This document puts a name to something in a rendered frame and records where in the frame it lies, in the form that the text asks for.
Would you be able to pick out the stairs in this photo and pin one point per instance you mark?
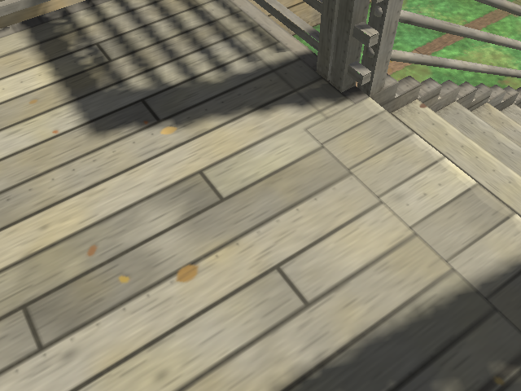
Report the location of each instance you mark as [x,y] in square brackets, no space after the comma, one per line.
[485,143]

